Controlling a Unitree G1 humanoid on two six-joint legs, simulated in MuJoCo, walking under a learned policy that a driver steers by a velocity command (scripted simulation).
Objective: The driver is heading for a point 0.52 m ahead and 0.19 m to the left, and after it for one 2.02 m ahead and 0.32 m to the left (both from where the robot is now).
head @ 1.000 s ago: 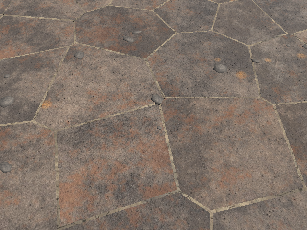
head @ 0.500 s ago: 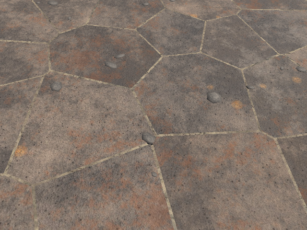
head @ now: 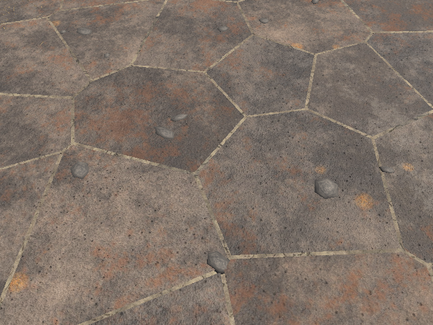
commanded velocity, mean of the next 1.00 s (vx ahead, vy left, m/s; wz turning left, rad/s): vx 0.37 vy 0.00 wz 0.43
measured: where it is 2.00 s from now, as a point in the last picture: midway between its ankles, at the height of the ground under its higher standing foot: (196, 308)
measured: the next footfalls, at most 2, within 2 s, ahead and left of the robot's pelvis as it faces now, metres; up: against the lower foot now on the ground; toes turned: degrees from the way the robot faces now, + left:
left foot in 0.36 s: +0.37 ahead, +0.16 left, +0.00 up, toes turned +10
right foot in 0.82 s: +0.66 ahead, +0.06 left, +0.00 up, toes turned +28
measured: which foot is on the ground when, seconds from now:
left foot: up 0.00-0.34, down 0.36-0.82, up 0.84-1.00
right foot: down 0.00-0.38, up 0.40-0.80, down 0.82-1.00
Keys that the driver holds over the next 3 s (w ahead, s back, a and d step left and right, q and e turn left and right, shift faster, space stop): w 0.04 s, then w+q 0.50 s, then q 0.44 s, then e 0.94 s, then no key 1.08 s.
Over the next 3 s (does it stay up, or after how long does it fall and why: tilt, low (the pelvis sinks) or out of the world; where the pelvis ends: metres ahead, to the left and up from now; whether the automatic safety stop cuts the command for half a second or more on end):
stays up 0.52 0.09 -0.01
